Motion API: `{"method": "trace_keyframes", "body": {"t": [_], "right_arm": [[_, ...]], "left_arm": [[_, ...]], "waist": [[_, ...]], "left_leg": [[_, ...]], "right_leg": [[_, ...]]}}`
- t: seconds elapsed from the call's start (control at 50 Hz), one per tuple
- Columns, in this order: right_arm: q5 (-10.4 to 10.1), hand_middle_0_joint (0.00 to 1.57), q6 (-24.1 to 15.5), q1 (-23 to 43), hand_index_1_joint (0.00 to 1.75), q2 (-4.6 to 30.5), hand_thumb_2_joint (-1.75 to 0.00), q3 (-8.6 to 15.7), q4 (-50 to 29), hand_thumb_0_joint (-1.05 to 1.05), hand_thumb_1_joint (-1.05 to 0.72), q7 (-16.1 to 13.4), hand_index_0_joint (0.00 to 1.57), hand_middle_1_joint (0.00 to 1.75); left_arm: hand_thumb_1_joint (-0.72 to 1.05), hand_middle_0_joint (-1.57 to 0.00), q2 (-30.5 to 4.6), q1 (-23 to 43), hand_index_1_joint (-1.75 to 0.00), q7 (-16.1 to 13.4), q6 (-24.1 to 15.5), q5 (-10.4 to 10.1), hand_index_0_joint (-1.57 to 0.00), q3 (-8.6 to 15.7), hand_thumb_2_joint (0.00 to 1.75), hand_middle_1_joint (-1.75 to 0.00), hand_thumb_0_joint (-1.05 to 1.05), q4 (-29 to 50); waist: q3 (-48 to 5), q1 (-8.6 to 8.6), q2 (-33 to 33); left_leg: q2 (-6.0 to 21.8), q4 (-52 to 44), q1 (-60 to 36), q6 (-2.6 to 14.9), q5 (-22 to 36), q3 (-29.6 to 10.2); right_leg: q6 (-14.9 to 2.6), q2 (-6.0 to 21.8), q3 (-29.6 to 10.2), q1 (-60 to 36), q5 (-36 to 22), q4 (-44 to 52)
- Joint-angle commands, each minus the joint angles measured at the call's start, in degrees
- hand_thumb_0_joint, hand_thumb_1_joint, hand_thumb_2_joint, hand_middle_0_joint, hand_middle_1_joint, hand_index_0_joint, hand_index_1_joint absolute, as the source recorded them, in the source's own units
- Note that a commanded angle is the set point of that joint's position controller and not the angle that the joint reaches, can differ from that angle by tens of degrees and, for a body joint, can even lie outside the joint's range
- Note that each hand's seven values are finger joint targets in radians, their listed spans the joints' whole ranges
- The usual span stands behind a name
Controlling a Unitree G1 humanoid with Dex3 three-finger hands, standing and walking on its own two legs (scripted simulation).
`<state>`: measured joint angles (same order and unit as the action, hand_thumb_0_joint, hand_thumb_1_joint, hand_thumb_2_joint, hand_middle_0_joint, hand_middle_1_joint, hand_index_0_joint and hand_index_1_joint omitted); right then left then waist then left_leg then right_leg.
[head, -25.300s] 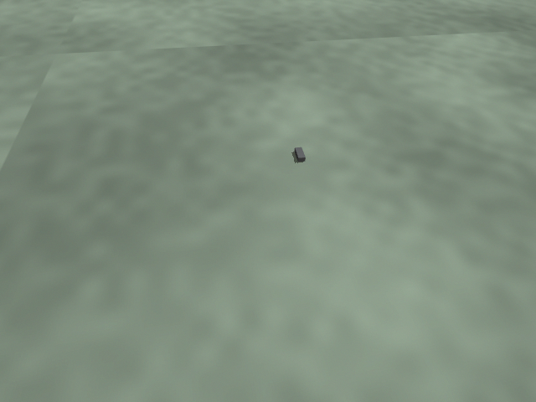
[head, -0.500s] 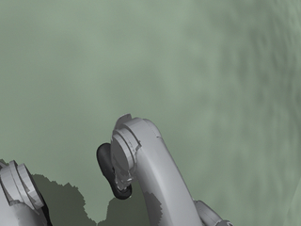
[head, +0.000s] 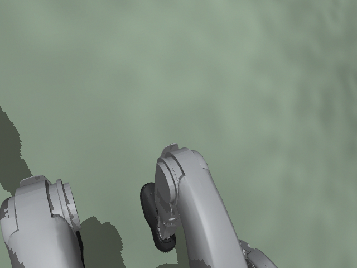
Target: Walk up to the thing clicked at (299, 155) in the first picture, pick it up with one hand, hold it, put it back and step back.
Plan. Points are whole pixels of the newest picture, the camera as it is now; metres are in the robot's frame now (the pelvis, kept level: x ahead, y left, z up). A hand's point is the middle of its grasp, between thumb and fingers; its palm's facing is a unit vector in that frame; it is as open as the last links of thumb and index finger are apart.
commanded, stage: settle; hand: left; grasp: from above
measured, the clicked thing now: out of the picture +0.48 +0.36 -0.25
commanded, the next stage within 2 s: lift in 0.32 s
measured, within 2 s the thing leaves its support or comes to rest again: neither
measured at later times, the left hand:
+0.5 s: hand out of the picture +0.46 +0.33 -0.14, palm faces -0.43 -0.13 -0.90, open 7.0 cm
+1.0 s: hand out of the picture +0.40 +0.35 -0.03, palm faces -0.44 -0.15 -0.88, open 7.0 cm
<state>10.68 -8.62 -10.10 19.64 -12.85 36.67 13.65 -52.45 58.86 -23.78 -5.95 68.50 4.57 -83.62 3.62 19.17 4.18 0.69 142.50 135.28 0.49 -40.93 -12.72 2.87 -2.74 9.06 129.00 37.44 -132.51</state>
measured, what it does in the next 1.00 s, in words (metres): rises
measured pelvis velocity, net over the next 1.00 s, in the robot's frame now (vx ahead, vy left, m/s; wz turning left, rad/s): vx -0.01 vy -0.01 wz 0.14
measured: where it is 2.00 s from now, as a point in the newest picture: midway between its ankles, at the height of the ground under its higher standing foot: (120, 248)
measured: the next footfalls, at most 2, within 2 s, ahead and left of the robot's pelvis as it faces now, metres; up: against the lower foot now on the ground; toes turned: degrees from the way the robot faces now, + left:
none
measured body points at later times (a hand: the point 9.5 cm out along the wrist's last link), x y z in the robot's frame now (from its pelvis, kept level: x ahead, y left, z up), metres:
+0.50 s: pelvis -0.01 -0.01 +0.01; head +0.24 +0.08 +0.38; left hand +0.48 +0.34 -0.09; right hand +0.06 -0.27 -0.09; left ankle +0.06 +0.12 -0.29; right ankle +0.12 -0.12 -0.29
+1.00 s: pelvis -0.01 -0.01 +0.08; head +0.19 +0.07 +0.48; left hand +0.41 +0.35 +0.02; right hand +0.11 -0.27 -0.03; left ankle +0.06 +0.12 -0.29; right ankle +0.11 -0.12 -0.29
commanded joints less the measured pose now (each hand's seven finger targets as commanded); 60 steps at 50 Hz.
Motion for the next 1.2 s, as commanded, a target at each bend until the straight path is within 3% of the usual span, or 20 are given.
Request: {"method": "trace_keyframes", "body": {"t": [0.0, 0.14, 0.18, 0.22, 0.28, 0.34, 0.38, 0.4, 0.42, 0.52, 0.58, 0.68, 0.74, 0.88, 0.92, 0.96, 1.0, 1.06, 1.08, 1.18], "right_arm": [[-1.8, 0.2, 1.4, -11.9, 0.3, 16.6, -0.9, 6.7, 0.6, 0.0, -0.9, -0.6, 0.2, 0.3], [-2.7, 0.2, 3.7, -12.0, 0.3, 15.2, -0.9, 7.7, 0.3, 0.0, -0.9, -2.0, 0.2, 0.3], [-2.8, 0.2, 4.3, -11.7, 0.3, 14.5, -0.9, 8.0, 0.1, 0.0, -0.9, -2.5, 0.2, 0.3], [-2.8, 0.2, 4.7, -11.9, 0.3, 15.0, -0.9, 8.3, 0.2, 0.0, -0.9, -3.2, 0.2, 0.3], [-2.9, 0.2, 5.5, -12.0, 0.3, 14.3, -0.9, 8.5, 0.0, 0.0, -0.9, -4.1, 0.2, 0.3], [-2.8, 0.2, 6.0, -12.2, 0.3, 13.6, -0.9, 8.7, 0.0, 0.0, -0.9, -4.8, 0.2, 0.3], [-2.9, 0.2, 6.4, -12.4, 0.3, 13.3, -0.9, 8.9, 0.1, 0.0, -0.9, -5.3, 0.2, 0.3], [-3.1, 0.2, 6.6, -12.4, 0.3, 13.1, -0.91, 9.2, 0.1, 0.0, -0.93, -5.5, 0.2, 0.3], [-3.0, 0.2, 6.7, -12.6, 0.3, 13.1, -0.89, 9.2, 0.2, 0.0, -0.88, -5.7, 0.2, 0.3], [-4.2, 0.2, 8.1, -13.3, 0.3, 12.7, -0.9, 10.7, 0.0, 0.0, -0.91, -6.5, 0.2, 0.3], [-4.8, 0.2, 9.2, -13.6, 0.3, 12.3, -0.9, 11.6, -0.2, 0.0, -0.9, -6.9, 0.2, 0.3], [-6.0, 0.2, 10.5, -13.5, 0.3, 12.7, -0.9, 13.4, -1.1, 0.0, -0.9, -7.9, 0.2, 0.3], [-6.7, 0.2, 10.9, -13.2, 0.3, 11.5, -0.9, 14.2, -1.7, 0.0, -0.9, -8.2, 0.2, 0.3], [-8.5, 0.2, 11.3, -11.9, 0.3, 10.3, -0.9, 16.0, -2.0, 0.0, -0.9, -9.5, 0.2, 0.3], [-9.1, 0.2, 11.2, -11.9, 0.3, 10.0, -0.9, 16.3, -2.4, 0.0, -0.9, -9.8, 0.2, 0.3], [-9.5, 0.2, 11.2, -10.8, 0.3, 9.3, -0.9, 16.3, -2.8, 0.0, -0.9, -10.3, 0.2, 0.3], [-9.8, 0.2, 11.2, -10.4, 0.3, 8.9, -0.9, 16.4, -3.2, 0.0, -0.89, -10.7, 0.2, 0.3], [-10.3, 0.2, 11.1, -9.1, 0.3, 8.6, -0.9, 16.7, -3.6, 0.0, -0.89, -11.5, 0.2, 0.3], [-10.4, 0.2, 11.1, -9.1, 0.3, 8.1, -0.9, 16.7, -3.5, 0.0, -0.89, -11.6, 0.2, 0.3], [-11.1, 0.2, 11.1, -7.4, 0.3, 7.0, -0.9, 16.9, -3.5, 0.0, -0.89, -12.9, 0.2, 0.3]], "left_arm": [[1.0, -1.31, -8.1, 18.5, -0.1, 1.0, 0.6, -1.2, -1.34, -1.4, 0.1, -0.13, 0.0, 10.7], [0.94, -1.28, -9.7, 20.7, -0.07, 3.9, -0.3, -0.9, -1.3, -0.4, 0.08, -0.09, 0.0, 13.2], [0.93, -1.25, -8.4, 18.9, -0.07, 4.2, -0.2, -1.3, -1.29, -0.5, 0.03, -0.1, 0.0, 11.1], [0.9, -1.25, -8.1, 20.0, -0.05, 4.6, -0.3, -0.8, -1.27, -0.5, 0.05, -0.07, 0.0, 10.8], [0.88, -1.23, -10.5, 21.1, -0.06, 5.1, -0.9, -0.5, -1.25, 0.6, 0.05, -0.08, 0.0, 13.1], [0.9, -1.25, -9.0, 21.0, -0.08, 5.9, -0.9, -0.8, -1.27, 0.1, 0.09, -0.1, 0.0, 13.0], [0.89, -1.24, -10.0, 22.1, -0.07, 6.1, -1.1, -0.8, -1.26, 0.5, 0.09, -0.08, 0.0, 14.3], [0.93, -1.27, -9.6, 20.9, -0.12, 6.3, -0.9, -1.0, -1.32, 0.5, 0.03, -0.16, 0.0, 13.3], [0.88, -1.19, -9.4, 20.6, -0.04, 6.6, -0.9, -1.4, -1.24, 0.5, 0.05, -0.08, 0.0, 13.9], [0.96, -1.21, -9.9, 18.4, -0.16, 9.3, 0.2, -2.7, -1.28, 1.1, 0.04, -0.23, 0.0, 18.6], [0.94, -1.21, -8.1, 16.6, -0.14, 11.5, 1.1, -4.4, -1.27, 0.9, 0.05, -0.2, 0.0, 20.2], [0.91, -1.18, -8.0, 13.1, -0.15, 14.2, 0.7, -4.6, -1.24, 1.9, 0.08, -0.21, 0.0, 26.7], [0.9, -1.17, -6.1, 12.7, -0.19, 15.1, 0.4, -5.8, -1.23, 1.2, 0.13, -0.25, 0.0, 32.2], [0.89, -1.16, -2.0, 7.0, -0.21, 17.0, 1.0, -7.7, -1.21, -0.4, 0.15, -0.27, 0.0, 36.3], [0.89, -1.16, -1.2, 5.9, -0.22, 17.6, 1.2, -8.8, -1.21, -0.8, 0.17, -0.27, 0.0, 39.6], [0.9, -1.16, 0.6, 3.8, -0.23, 18.2, 1.5, -9.9, -1.22, -1.9, 0.17, -0.28, 0.0, 39.8], [0.9, -1.16, 0.9, 1.9, -0.23, 19.0, 1.7, -10.6, -1.21, -2.3, 0.16, -0.29, 0.0, 42.8], [0.91, -1.16, 0.9, 0.3, -0.23, 18.9, 2.3, -11.4, -1.22, -1.7, 0.16, -0.29, 0.0, 45.8], [0.92, -1.17, 3.0, -1.2, -0.22, 19.0, 2.6, -11.6, -1.23, -2.8, 0.15, -0.28, 0.0, 46.1], [0.91, -1.19, 2.5, -4.6, -0.19, 18.9, 3.8, -11.4, -1.24, -2.0, 0.16, -0.24, 0.0, 50.2]], "waist": [[-38.6, 1.69, -29.7], [-41.9, -0.16, -25.8], [-41.0, -0.5, -25.6], [-40.5, 0.06, -24.9], [-42.9, -0.93, -24.2], [-42.9, -0.58, -24.2], [-45.2, -0.99, -24.3], [-44.6, -1.31, -22.8], [-44.2, -1.24, -22.9], [-51.5, -3.99, -24.8], [-49.6, -4.37, -23.6], [-49.6, -6.58, -23.1], [-53.3, -7.28, -23.8], [-50.1, -8.84, -22.2], [-52.2, -9.42, -21.9], [-49.7, -8.96, -19.7], [-50.6, -9.89, -19.3], [-50.9, -10.72, -19.1], [-50.6, -10.43, -18.5], [-50.2, -11.82, -17.4]], "left_leg": [[0.8, -16.8, -30.7, -0.31, 14.3, 5.0], [0.0, -16.8, -28.4, 0.2, 12.6, 6.9], [-0.3, -17.9, -28.5, 0.17, 11.7, 7.2], [-0.5, -17.8, -29.0, 0.02, 11.3, 7.0], [-0.8, -17.4, -27.8, 0.38, 11.7, 8.1], [-0.7, -17.9, -28.2, 0.34, 11.6, 8.5], [-0.7, -17.6, -28.5, 0.45, 12.3, 8.8], [-0.7, -17.7, -28.2, 0.64, 12.2, 9.0], [-0.8, -17.9, -27.5, 0.71, 11.9, 9.3], [-0.8, -20.0, -32.5, 0.6, 15.5, 9.8], [-1.1, -21.6, -32.1, 0.75, 14.6, 10.1], [-1.7, -24.4, -34.8, 0.62, 13.6, 10.1], [-1.5, -26.4, -38.4, 0.76, 14.4, 10.4], [-1.4, -34.1, -42.4, 0.93, 9.0, 8.9], [-1.1, -36.5, -45.0, 1.16, 8.8, 8.2], [-0.9, -38.6, -44.5, 1.49, 7.1, 8.1], [-0.8, -40.6, -46.9, 1.42, 7.0, 8.1], [-0.6, -44.1, -50.8, 1.35, 6.4, 7.6], [-0.6, -44.7, -51.8, 1.28, 8.0, 8.0], [-0.5, -49.8, -58.3, 1.18, 10.6, 8.7]], "right_leg": [[-5.11, -1.9, 4.3, -17.9, -14.5, 10.2], [-5.29, -1.6, 2.4, -20.7, -12.3, 11.3], [-5.2, -1.4, 2.2, -20.2, -11.5, 11.6], [-5.53, -1.1, 2.5, -18.1, -10.7, 12.1], [-5.45, -1.1, 1.5, -21.0, -10.6, 12.6], [-5.5, -1.1, 1.2, -21.2, -10.1, 13.0], [-5.48, -1.1, 0.5, -22.9, -10.7, 13.3], [-5.33, -1.1, 0.3, -23.0, -10.6, 13.7], [-5.24, -1.0, 0.2, -23.5, -10.3, 14.4], [-5.24, -0.6, -0.3, -26.4, -13.7, 14.7], [-5.36, -0.5, -0.5, -26.2, -12.7, 16.2], [-6.05, 0.2, -0.8, -24.7, -10.5, 18.4], [-5.85, 0.3, -1.6, -26.7, -11.6, 19.7], [-5.66, 0.8, -2.3, -25.8, -8.1, 23.8], [-5.11, 0.8, -2.5, -28.3, -9.3, 24.9], [-4.8, 0.7, -2.7, -29.7, -8.3, 26.9], [-4.76, 0.6, -3.0, -32.3, -8.3, 28.7], [-4.55, 0.7, -3.3, -35.0, -8.3, 31.2], [-4.53, 0.6, -3.4, -36.3, -9.3, 32.3], [-4.35, 0.7, -4.4, -42.8, -10.7, 38.1]]}}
